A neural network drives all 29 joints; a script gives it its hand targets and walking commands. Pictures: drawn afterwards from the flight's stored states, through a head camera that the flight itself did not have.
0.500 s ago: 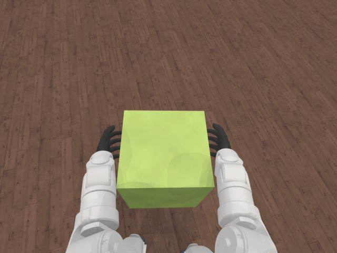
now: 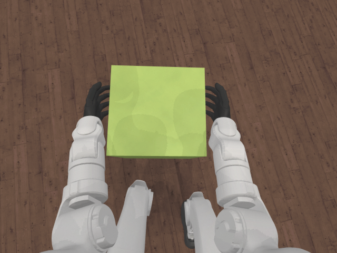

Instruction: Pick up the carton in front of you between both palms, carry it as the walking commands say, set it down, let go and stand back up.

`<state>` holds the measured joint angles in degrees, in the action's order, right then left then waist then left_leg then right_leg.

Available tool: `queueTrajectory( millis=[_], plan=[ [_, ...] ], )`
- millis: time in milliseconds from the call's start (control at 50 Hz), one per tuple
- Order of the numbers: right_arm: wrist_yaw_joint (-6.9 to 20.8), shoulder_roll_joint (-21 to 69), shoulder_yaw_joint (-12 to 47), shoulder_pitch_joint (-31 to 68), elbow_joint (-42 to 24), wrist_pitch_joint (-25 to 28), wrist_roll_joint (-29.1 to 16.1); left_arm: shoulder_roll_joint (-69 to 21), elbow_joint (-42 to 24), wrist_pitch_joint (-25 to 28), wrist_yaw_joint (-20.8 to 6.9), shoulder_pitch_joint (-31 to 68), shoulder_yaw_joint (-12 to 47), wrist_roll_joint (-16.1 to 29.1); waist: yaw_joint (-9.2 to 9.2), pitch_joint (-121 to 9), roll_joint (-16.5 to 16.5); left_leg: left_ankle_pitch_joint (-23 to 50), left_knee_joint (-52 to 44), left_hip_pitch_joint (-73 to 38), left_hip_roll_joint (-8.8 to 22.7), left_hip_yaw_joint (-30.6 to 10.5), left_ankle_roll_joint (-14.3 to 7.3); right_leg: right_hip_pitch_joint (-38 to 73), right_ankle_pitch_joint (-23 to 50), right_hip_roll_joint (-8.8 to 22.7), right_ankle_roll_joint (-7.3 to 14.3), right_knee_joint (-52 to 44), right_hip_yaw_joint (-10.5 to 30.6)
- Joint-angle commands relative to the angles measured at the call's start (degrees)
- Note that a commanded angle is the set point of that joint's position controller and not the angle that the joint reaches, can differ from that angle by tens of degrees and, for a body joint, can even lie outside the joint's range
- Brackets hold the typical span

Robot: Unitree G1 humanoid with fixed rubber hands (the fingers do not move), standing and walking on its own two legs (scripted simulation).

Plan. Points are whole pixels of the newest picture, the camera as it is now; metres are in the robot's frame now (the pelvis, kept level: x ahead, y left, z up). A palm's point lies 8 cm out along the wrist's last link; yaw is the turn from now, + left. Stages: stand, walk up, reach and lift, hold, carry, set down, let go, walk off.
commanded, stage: set down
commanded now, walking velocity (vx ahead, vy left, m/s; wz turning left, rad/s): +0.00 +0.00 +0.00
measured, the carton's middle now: (158, 121) +0.42 +0.07 -0.16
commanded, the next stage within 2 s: none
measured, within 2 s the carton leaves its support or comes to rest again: rests again in 1.60 s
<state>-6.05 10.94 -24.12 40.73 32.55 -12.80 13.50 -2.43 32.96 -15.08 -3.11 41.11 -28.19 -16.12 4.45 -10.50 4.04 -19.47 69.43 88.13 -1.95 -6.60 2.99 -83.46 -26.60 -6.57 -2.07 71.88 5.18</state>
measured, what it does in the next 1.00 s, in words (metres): lowers itself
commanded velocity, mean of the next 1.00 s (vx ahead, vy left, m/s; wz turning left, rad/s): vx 0.00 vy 0.00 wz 0.00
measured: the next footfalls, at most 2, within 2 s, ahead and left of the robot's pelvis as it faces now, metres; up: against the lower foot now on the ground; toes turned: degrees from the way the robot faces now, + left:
none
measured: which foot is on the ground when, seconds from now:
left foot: down 0.00-1.00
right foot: down 0.00-1.00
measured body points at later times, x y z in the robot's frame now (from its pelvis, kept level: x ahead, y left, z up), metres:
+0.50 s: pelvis -0.03 +0.01 -0.13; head +0.25 +0.06 +0.22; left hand +0.42 +0.25 -0.25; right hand +0.48 -0.05 -0.23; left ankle +0.09 +0.14 -0.60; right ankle +0.05 -0.13 -0.60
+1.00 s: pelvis -0.05 +0.00 -0.22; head +0.30 +0.04 +0.05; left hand +0.43 +0.27 -0.39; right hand +0.50 -0.03 -0.38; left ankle +0.09 +0.14 -0.60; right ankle +0.05 -0.13 -0.60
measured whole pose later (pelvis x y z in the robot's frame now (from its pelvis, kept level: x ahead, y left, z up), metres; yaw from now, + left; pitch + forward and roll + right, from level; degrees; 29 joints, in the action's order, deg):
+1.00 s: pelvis -0.05 +0.00 -0.22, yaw -4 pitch +45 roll -2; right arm -11.0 -3.9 -15.3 76.6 53.4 -11.8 5.1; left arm 9.8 44.0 -14.6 1.7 67.4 -28.2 -7.8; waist 9.3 7.8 5.2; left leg -26.0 113.4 131.8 -3.4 -6.7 5.4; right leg -127.4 -34.3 -13.8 -6.2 116.7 4.5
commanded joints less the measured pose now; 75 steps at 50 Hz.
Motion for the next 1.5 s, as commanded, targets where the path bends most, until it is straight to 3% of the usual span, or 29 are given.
queueTrajectory(
  millis=[0, 260, 460, 680, 920, 1000, 1080, 1140, 1320, 1480],
  plan=[
    [12.45, 48.45, 29.78, 31.71, 5.95, 0.53, -4.21, -49.06, 4.88, 0.24, -12.84, 29.16, 29.72, 5.79, 2.5, -43.72, -2.65, 12.6, -0.27, -31.68, -5.59, 8.47, -1.49, 6.53, 6.83, -4.94, -0.95, -4.85, -6.63],
    [11.03, 45.31, 29.42, 42.83, 9.03, 1.86, -7.77, -47.32, 3.56, 1.16, -8.54, 39.39, 32.15, 9.75, 4.3, -54.74, -4.59, 12.12, 11.91, -26.0, -5.69, 9.19, 0.4, -7.84, 3.57, -6.99, -0.48, 10.1, -9.24],
    [9.69, 42.04, 27.31, 50.26, 12.45, 1.95, -8.37, -43.16, 4.5, 1.52, -7.97, 46.71, 29.94, 10.84, 5.78, -54.88, -3.36, 11.0, 19.88, -18.12, -5.53, 10.53, 0.91, -14.77, 1.92, -7.46, -0.58, 18.37, -10.1],
    [8.08, 37.66, 25.02, 58.49, 16.38, 1.91, -8.51, -36.73, 6.94, 1.57, -9.09, 54.89, 24.88, 10.96, 7.98, -53.39, -0.99, 8.79, 27.67, -7.52, -4.61, 12.2, 0.82, -18.49, 0.36, -7.44, -0.39, 25.75, -10.31],
    [7.71, 34.0, 28.45, 66.71, 17.69, 2.66, -12.81, -31.57, 6.83, 2.58, -10.1, 63.19, 25.16, 14.5, 10.54, -53.33, 1.27, 10.99, 36.02, -1.21, -3.09, 13.24, 0.93, -20.17, 2.01, -6.96, -0.33, 34.4, -10.51],
    [7.96, 36.33, 31.09, 67.8, 16.4, 2.74, -14.38, -31.36, 5.45, 3.15, -11.07, 64.66, 25.12, 16.24, 12.31, -51.54, 5.8, 15.21, 38.02, 2.25, -3.06, 12.77, 0.38, -20.12, 6.31, -7.08, -0.62, 36.78, -10.67],
    [8.07, 37.72, 32.27, 66.7, 16.74, 2.99, -14.68, -30.62, 7.2, 3.37, -11.42, 62.23, 23.82, 16.26, 13.19, -50.79, 8.18, 17.14, 39.32, 2.92, -2.91, 12.69, 0.04, -20.65, 8.03, -6.88, -0.86, 37.54, -10.54],
    [8.3, 37.07, 31.46, 65.27, 18.48, 3.03, -13.84, -29.39, 9.49, 3.43, -11.8, 60.46, 21.95, 15.03, 13.07, -47.25, 8.99, 15.44, 39.68, 5.47, -2.71, 12.59, -0.34, -22.69, 6.85, -6.67, -0.83, 37.22, -10.09],
    [8.65, 32.4, 27.36, 63.92, 22.94, 4.1, -12.33, -24.74, 11.37, 4.67, -11.84, 61.59, 18.95, 12.83, 12.01, -39.22, 7.23, 12.14, 40.41, 11.65, -2.25, 12.22, -1.03, -25.91, 5.49, -6.63, 0.02, 37.44, -8.54],
    [9.01, 29.21, 27.4, 65.35, 24.13, 5.36, -13.28, -20.99, 12.6, 6.32, -10.84, 62.76, 18.14, 12.63, 12.55, -35.97, 6.61, 11.6, 41.16, 12.36, -1.9, 11.63, -1.56, -27.57, 4.68, -6.71, 0.36, 38.55, -8.12]
  ],
)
